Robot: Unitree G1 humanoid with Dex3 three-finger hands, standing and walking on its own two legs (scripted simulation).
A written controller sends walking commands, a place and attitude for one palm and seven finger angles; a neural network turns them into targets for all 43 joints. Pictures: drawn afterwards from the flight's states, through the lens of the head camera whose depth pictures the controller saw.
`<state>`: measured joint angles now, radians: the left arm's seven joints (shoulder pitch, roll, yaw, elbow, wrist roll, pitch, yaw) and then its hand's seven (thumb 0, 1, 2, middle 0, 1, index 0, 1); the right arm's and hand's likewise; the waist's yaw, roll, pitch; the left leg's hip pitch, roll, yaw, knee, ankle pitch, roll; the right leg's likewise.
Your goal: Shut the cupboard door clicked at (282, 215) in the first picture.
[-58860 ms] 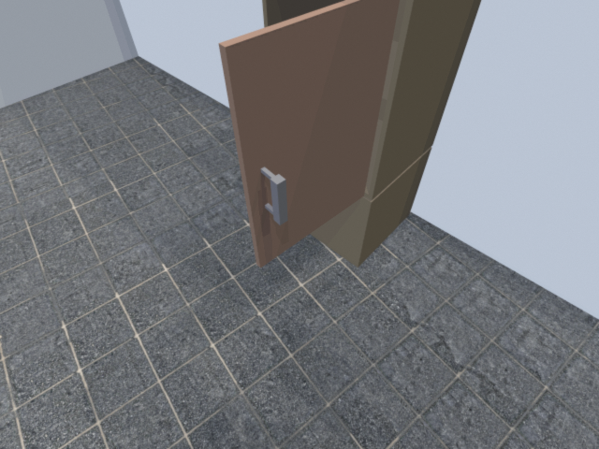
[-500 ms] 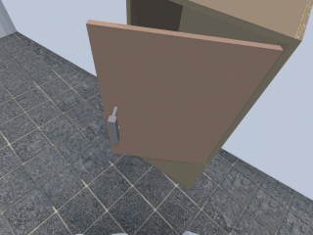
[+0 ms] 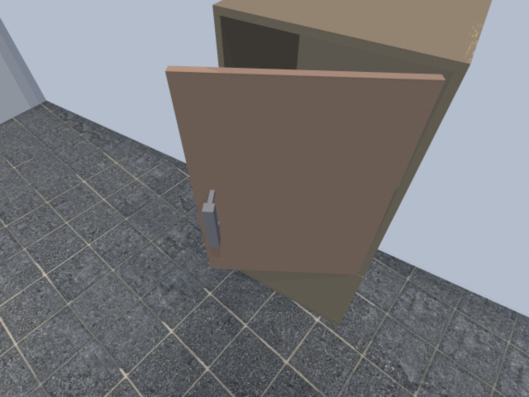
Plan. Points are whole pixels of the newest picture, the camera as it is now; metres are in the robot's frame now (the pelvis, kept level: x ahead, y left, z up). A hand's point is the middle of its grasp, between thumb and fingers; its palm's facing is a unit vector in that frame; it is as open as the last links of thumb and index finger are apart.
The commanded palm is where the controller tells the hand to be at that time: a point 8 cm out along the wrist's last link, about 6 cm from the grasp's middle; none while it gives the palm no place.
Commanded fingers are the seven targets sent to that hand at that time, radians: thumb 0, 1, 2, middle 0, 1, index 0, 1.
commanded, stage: come to a stop and stand still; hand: left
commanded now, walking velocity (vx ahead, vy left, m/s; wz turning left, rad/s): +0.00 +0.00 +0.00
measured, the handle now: (213, 218) +0.48 +0.14 -0.08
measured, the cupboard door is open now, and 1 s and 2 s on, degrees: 28 28 28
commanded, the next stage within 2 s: look again from close up in 0.46 s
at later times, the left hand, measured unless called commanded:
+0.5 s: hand out of the picture -0.10 +0.13 -0.18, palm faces +0.06 -0.99 -0.13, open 7.4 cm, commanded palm none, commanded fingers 0.00 0.90 0.90 -0.20 -0.30 -0.20 -0.30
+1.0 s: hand out of the picture -0.01 +0.16 -0.18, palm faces +0.03 -0.98 -0.20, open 7.4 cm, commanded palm none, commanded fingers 0.00 0.90 0.90 -0.20 -0.30 -0.20 -0.30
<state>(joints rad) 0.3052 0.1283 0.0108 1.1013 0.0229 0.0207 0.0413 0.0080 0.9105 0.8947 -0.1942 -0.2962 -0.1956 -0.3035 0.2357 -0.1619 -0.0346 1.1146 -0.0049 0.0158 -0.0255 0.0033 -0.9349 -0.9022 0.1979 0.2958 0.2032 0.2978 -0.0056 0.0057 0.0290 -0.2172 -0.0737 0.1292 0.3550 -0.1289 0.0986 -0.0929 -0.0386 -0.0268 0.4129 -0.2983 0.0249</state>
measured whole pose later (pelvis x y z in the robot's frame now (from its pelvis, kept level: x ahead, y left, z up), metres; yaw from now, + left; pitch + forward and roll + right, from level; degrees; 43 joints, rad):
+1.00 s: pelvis -0.01 -0.01 -0.01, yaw +0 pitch +0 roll +0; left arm 0.35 0.15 0.00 1.04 0.03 -0.03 0.05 0.01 0.91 0.89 -0.19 -0.30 -0.20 -0.30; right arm 0.28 -0.17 -0.01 1.06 -0.01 0.00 -0.01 0.02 -0.93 -0.90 0.20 0.30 0.20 0.30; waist 0.00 0.00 -0.01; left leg -0.31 -0.05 0.11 0.46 -0.16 0.10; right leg -0.17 -0.02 -0.04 0.50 -0.33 0.00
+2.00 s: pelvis +0.00 -0.05 -0.11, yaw +2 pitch +18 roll -2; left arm 0.45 0.23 0.19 -0.01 -0.33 -0.29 -0.36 0.02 0.90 0.89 -0.77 -0.93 -0.77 -0.93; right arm 0.22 -0.16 0.00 0.55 0.05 -0.16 -0.04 0.02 -0.90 -0.90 0.20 0.30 0.21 0.30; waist 0.01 0.02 -0.17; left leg -1.06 0.01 0.03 1.26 -0.51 0.05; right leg -0.97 0.06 -0.10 1.24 -0.59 -0.07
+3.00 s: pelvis -0.01 -0.02 -0.12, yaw +3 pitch +18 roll -5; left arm 0.41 0.27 0.13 -0.02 -0.28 -0.45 -0.25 0.02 0.90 0.90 -1.29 -1.50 -1.30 -1.50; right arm 0.25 -0.24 0.01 0.50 0.02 -0.16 -0.03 0.02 -0.90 -0.90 0.20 0.30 0.21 0.30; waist 0.00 0.03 -0.19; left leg -1.11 0.00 0.01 1.30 -0.51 0.08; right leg -0.99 0.06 -0.12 1.24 -0.58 -0.05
